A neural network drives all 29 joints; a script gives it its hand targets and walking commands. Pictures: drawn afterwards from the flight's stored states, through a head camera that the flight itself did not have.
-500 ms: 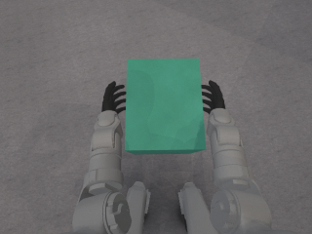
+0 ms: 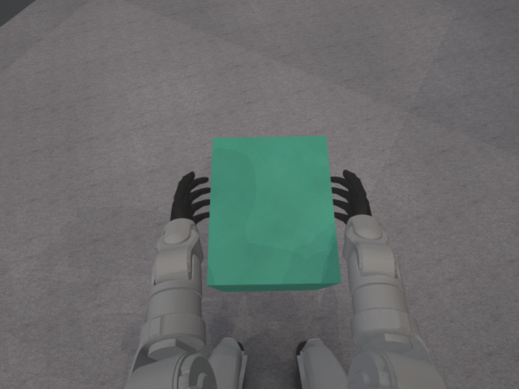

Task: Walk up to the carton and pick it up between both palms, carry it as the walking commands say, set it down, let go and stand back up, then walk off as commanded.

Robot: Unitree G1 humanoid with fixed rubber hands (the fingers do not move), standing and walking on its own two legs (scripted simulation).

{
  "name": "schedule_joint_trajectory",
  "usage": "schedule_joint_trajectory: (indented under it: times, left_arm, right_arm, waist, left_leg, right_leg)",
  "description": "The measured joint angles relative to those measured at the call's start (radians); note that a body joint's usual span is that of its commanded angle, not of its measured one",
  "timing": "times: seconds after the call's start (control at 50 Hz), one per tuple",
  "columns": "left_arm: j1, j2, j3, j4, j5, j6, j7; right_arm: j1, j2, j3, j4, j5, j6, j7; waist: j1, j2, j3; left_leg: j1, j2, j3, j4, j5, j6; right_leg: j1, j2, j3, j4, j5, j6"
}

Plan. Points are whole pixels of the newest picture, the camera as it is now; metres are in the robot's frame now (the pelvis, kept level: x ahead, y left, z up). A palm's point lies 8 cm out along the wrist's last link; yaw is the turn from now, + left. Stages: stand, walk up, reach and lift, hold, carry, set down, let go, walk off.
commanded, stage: reach and lift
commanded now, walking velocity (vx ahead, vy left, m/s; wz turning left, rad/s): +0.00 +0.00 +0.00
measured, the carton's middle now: (269, 221) +0.39 +0.01 -0.11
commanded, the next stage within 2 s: none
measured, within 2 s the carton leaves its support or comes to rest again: neither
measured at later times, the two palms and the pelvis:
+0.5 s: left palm (167, 214) +0.35 +0.15 +0.04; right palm (373, 212) +0.35 -0.13 +0.04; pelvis +0.02 +0.00 +0.04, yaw +0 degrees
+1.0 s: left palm (149, 209) +0.33 +0.15 +0.11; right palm (397, 207) +0.33 -0.13 +0.11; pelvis +0.02 +0.00 +0.06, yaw +0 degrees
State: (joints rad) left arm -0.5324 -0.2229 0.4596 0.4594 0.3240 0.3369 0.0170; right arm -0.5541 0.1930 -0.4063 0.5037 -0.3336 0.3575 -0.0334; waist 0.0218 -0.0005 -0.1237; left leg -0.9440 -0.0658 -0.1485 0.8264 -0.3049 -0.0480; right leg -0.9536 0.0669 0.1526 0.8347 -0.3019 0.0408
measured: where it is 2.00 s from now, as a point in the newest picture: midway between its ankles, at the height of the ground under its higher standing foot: outside the picture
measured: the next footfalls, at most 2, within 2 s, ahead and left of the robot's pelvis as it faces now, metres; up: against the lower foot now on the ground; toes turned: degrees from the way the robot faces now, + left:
none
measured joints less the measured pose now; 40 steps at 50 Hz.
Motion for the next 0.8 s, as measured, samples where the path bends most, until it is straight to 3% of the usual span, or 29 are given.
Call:
schedule_joint_trajectory:
  times: [0.38, 0.8]
  left_arm:
    - [0.1, 0.015, -0.058, -0.017, 0.0, 0.051, -0.013]
    - [0.163, 0.039, -0.142, -0.057, 0.007, 0.22, -0.014]
  right_arm:
    - [0.116, 0.017, 0.05, -0.047, -0.006, 0.05, 0.01]
    - [0.175, -0.006, 0.115, -0.085, 0.005, 0.214, 0.026]
  waist:
    - [0.004, 0.001, 0.038]
    - [-0.007, 0.002, 0.095]
  left_leg:
    - [0.328, 0.02, -0.004, -0.238, 0.073, 0.007]
    - [0.72, 0.035, -0.005, -0.42, 0.114, 0.018]
  right_leg:
    - [0.326, -0.018, -0.002, -0.232, 0.07, -0.011]
    - [0.723, -0.034, -0.01, -0.42, 0.111, -0.019]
